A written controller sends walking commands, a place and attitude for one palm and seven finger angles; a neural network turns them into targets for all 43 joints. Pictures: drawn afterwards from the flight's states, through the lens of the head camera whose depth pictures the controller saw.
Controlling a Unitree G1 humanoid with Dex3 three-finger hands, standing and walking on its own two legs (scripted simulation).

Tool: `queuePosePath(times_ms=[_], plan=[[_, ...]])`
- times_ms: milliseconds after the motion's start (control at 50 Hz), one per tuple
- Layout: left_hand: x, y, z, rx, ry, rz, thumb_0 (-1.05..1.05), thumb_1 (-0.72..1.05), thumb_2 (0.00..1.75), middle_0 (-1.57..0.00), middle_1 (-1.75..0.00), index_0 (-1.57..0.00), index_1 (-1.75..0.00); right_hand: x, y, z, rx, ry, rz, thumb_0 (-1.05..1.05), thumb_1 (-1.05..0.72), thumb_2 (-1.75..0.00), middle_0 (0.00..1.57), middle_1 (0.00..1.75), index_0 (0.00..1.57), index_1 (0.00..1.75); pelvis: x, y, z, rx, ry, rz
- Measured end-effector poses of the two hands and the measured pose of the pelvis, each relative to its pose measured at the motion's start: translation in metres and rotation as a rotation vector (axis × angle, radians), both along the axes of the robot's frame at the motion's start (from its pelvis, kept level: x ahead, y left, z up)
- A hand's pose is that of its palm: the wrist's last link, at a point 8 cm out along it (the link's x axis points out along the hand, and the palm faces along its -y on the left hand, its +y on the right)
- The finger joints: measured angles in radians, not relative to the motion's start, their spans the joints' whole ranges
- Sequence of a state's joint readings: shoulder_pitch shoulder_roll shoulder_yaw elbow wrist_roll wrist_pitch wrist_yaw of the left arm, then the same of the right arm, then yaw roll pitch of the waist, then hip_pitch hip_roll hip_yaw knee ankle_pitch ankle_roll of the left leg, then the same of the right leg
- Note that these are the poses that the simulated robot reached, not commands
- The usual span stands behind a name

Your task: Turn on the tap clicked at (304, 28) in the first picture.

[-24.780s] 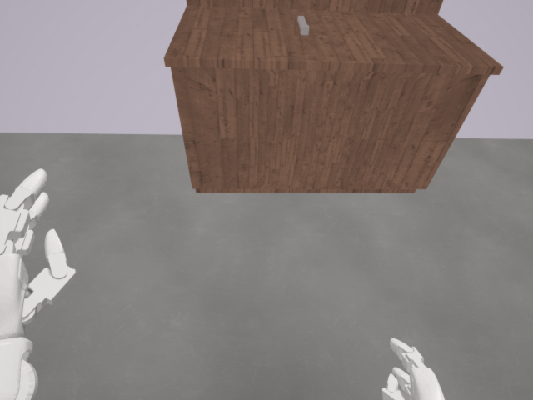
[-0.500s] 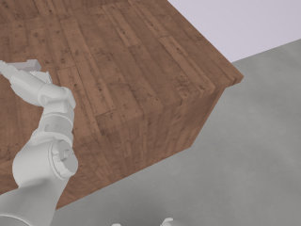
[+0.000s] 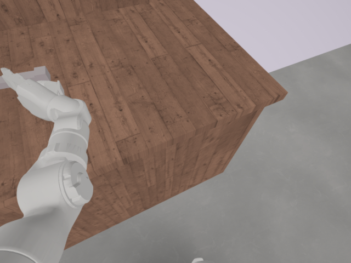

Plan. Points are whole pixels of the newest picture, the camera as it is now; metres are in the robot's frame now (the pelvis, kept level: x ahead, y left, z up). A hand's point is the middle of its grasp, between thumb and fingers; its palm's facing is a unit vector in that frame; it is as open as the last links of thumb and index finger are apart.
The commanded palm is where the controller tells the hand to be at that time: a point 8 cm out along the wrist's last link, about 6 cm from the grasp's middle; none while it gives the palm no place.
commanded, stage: lift the hand up off the lever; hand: left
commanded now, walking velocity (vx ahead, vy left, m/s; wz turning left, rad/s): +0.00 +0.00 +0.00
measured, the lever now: (42, 75) +0.55 +0.27 +0.10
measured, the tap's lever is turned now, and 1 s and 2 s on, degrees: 83 82 82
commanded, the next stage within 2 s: none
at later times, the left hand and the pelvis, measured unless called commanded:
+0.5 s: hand (60, 82) +0.50 +0.21 +0.12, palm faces +0.82 -0.56 -0.12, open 7.8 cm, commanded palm +0.44 +0.23 +0.13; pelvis +0.00 -0.01 +0.00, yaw +2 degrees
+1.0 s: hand (46, 79) +0.48 +0.23 +0.14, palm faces +0.85 -0.51 -0.11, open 7.8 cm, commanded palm +0.43 +0.24 +0.15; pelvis -0.01 -0.02 +0.01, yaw +1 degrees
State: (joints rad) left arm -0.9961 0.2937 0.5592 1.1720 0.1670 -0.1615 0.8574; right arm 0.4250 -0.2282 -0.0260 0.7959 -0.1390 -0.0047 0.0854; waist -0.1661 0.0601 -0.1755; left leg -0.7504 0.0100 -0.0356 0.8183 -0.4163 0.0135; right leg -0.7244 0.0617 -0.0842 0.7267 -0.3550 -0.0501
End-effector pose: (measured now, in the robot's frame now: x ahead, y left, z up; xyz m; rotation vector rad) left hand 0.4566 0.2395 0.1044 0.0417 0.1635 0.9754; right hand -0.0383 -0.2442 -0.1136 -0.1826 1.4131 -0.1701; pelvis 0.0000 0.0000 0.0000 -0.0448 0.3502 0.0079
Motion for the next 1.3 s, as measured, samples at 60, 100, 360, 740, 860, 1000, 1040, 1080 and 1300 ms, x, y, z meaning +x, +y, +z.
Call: queuePosePath(times_ms=[60,100,360,740,860,1000,1040,1080,1300], plan=[[-0.003,-0.002,0.003,-0.002,-0.004,0.0,0.01,0.9,0.9,-0.15,-0.15,-0.15,-0.15,0.005,0.001,-0.001,0.006,-0.008,0.008,0.0,-0.9,-0.89,0.2,0.29,0.2,0.3,0.002,0.001,0.001,-0.001,-0.012,0.006],[-0.004,-0.003,0.005,-0.002,-0.007,0.002,0.01,0.9,0.9,-0.15,-0.15,-0.15,-0.15,0.01,0.002,-0.002,0.008,-0.017,0.013,0.0,-0.9,-0.89,0.2,0.29,0.2,0.3,0.002,0.002,0.002,0.0,-0.018,0.008],[-0.011,-0.01,0.018,0.007,0.007,0.0,0.01,0.9,0.9,-0.15,-0.15,-0.16,-0.15,0.038,-0.007,-0.003,0.003,-0.086,0.047,0.0,-0.9,-0.89,0.2,0.29,0.2,0.3,0.0,-0.003,0.005,0.009,-0.04,0.015],[-0.016,-0.024,0.039,0.033,0.001,0.021,0.01,0.9,0.9,-0.15,-0.15,-0.16,-0.15,0.033,-0.027,-0.004,-0.014,-0.107,0.031,0.0,-0.91,-0.89,0.2,0.29,0.2,0.3,-0.008,-0.02,0.007,0.025,-0.058,0.014],[-0.023,-0.018,0.042,0.025,0.012,0.034,0.01,0.9,0.9,-0.15,-0.15,-0.16,-0.15,0.03,-0.031,-0.002,-0.018,-0.108,0.017,0.0,-0.9,-0.89,0.2,0.29,0.2,0.3,-0.007,-0.023,0.009,0.028,-0.075,0.012],[-0.031,-0.004,0.048,0.031,-0.014,0.052,0.01,0.9,0.9,-0.15,-0.15,-0.16,-0.15,0.034,-0.035,0.002,-0.035,-0.128,0.02,0.0,-0.9,-0.89,0.2,0.29,0.2,0.3,-0.008,-0.024,0.011,0.028,-0.093,0.016],[-0.033,-0.002,0.051,0.046,-0.018,0.043,0.01,0.9,0.9,-0.15,-0.15,-0.16,-0.15,0.036,-0.036,0.003,-0.038,-0.135,0.025,0.0,-0.9,-0.89,0.2,0.29,0.2,0.3,-0.009,-0.023,0.012,0.026,-0.099,0.02],[-0.034,-0.001,0.053,0.052,-0.018,0.03,0.01,0.9,0.9,-0.15,-0.15,-0.16,-0.15,0.039,-0.035,0.004,-0.04,-0.141,0.032,0.0,-0.9,-0.89,0.2,0.29,0.2,0.3,-0.01,-0.022,0.012,0.025,-0.104,0.025],[-0.034,-0.007,0.056,0.01,-0.011,0.007,0.01,0.9,0.9,-0.15,-0.15,-0.16,-0.15,0.054,-0.022,0.005,-0.034,-0.185,0.048,0.0,-0.9,-0.89,0.2,0.29,0.2,0.3,-0.012,-0.011,0.014,0.024,-0.114,0.023]])
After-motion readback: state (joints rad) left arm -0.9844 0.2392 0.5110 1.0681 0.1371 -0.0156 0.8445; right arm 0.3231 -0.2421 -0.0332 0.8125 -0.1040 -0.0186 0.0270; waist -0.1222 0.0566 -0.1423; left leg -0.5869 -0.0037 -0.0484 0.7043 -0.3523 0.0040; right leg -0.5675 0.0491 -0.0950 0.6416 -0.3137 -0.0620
